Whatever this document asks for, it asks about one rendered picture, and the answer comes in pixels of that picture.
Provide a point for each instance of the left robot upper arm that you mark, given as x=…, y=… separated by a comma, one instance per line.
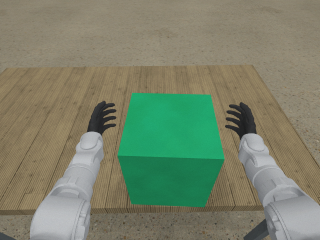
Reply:
x=62, y=218

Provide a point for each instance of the table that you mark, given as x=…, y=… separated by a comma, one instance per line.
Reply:
x=44, y=111

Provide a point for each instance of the right robot forearm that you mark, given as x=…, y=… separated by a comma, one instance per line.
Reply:
x=261, y=169

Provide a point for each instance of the robot left hand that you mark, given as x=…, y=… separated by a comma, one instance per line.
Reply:
x=97, y=121

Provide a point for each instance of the carton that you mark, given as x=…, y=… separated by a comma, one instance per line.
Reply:
x=170, y=152

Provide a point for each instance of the robot right hand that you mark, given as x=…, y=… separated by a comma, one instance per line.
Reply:
x=245, y=123

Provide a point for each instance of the right robot upper arm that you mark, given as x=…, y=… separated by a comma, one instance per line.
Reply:
x=296, y=218

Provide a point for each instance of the left robot forearm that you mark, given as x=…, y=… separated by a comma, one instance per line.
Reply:
x=81, y=174

